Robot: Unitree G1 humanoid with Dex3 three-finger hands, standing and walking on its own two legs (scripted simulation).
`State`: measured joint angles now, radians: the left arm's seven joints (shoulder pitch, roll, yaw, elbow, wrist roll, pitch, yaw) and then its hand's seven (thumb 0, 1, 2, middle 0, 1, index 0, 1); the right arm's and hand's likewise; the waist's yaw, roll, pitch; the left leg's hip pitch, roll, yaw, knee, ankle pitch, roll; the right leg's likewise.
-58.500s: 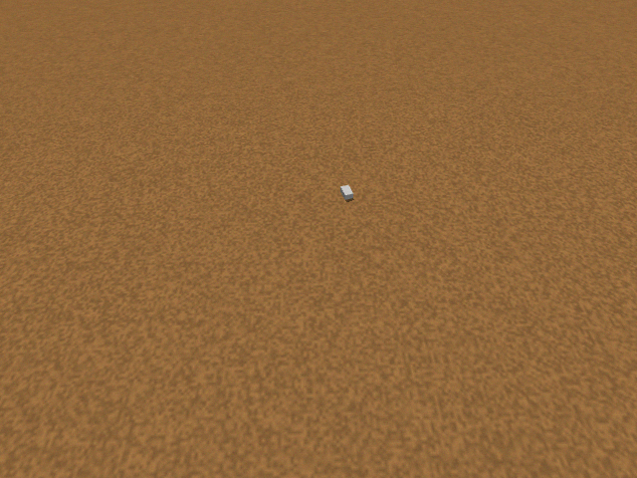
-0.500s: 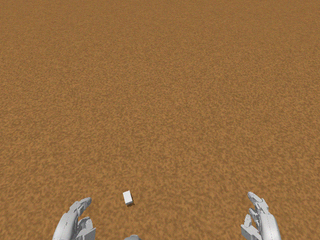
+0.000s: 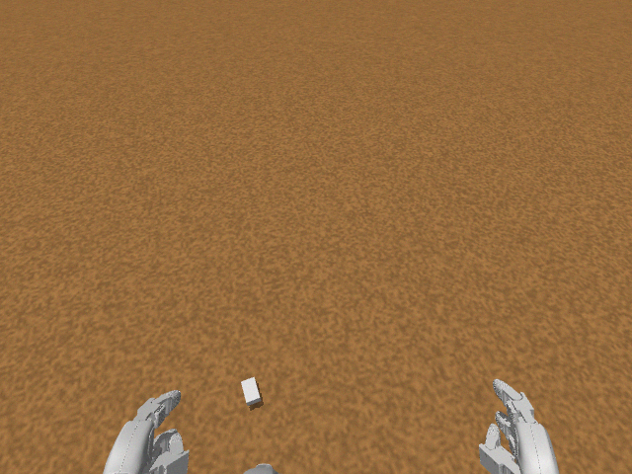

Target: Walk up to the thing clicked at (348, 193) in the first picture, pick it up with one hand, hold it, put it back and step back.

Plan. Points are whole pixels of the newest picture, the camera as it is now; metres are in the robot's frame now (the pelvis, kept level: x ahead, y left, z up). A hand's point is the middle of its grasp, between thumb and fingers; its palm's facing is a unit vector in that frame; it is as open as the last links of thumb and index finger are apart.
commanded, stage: home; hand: left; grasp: from above
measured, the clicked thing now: (250, 391) +0.46 +0.21 -0.70
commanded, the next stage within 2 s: stand in 0.18 s
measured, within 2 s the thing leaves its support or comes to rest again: neither
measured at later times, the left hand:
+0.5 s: hand out of the picture +0.13 +0.22 -0.10, palm faces +0.00 -0.94 -0.34, open 7.4 cm
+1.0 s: hand out of the picture +0.02 +0.25 -0.10, palm faces +0.03 -0.95 -0.32, open 7.4 cm
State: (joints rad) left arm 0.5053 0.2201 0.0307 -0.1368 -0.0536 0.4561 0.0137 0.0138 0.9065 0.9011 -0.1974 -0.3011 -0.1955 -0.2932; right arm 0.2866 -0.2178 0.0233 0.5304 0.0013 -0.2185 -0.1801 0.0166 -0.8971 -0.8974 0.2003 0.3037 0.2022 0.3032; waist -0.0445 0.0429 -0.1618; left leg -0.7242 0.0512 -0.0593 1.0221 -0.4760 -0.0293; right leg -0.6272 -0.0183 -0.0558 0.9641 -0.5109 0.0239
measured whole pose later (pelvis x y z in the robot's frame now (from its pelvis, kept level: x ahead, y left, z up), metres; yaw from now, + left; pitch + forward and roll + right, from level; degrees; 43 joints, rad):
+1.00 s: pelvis -0.02 +0.01 +0.06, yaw +0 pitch -4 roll +0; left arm 0.22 0.29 0.03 1.04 0.04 0.01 0.02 0.01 0.90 0.90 -0.20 -0.30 -0.20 -0.30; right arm 0.16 -0.27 -0.04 1.06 -0.04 0.01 -0.01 0.01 -0.90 -0.90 0.20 0.30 0.20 0.30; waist 0.02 0.01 0.06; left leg -0.21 0.00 -0.01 0.48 -0.20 0.00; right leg -0.14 -0.06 -0.03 0.46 -0.25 0.04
